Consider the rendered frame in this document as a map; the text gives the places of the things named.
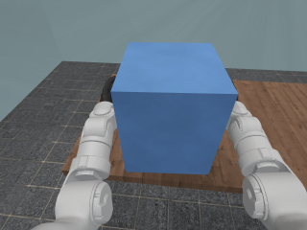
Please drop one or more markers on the right robot forearm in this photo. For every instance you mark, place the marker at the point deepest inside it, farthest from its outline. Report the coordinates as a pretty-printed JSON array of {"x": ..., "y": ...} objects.
[{"x": 252, "y": 145}]

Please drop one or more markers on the robot left hand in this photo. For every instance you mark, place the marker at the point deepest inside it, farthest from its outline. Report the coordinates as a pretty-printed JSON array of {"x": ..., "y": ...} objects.
[{"x": 106, "y": 95}]

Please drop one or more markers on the right robot upper arm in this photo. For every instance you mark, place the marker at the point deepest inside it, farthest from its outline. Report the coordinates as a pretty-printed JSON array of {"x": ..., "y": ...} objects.
[{"x": 277, "y": 199}]

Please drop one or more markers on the carton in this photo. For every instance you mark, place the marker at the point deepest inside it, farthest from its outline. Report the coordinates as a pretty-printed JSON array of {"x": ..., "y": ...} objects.
[{"x": 172, "y": 102}]

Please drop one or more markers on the table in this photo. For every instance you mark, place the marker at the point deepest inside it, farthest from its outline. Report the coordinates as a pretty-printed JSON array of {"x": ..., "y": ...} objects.
[{"x": 280, "y": 107}]

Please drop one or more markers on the left robot upper arm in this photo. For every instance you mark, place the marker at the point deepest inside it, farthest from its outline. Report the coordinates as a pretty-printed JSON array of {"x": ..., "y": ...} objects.
[{"x": 81, "y": 205}]

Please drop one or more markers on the left robot forearm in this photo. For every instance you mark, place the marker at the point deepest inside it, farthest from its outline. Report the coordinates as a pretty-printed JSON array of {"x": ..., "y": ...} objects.
[{"x": 92, "y": 160}]

